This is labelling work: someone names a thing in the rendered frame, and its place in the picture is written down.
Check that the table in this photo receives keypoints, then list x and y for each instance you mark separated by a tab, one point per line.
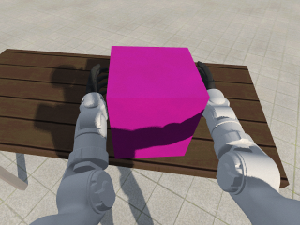
40	97

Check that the robot left upper arm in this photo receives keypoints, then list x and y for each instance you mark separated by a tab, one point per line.
82	199

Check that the left robot hand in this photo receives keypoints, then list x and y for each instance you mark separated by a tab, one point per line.
93	80

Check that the robot left forearm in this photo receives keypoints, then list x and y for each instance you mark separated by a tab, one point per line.
90	138

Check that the robot right upper arm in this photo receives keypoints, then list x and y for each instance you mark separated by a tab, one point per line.
253	180

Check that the robot right forearm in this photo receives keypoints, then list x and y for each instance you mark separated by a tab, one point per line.
224	127

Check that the carton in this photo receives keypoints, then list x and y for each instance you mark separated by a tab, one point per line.
155	99

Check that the right robot hand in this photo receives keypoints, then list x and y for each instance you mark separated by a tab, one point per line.
206	75

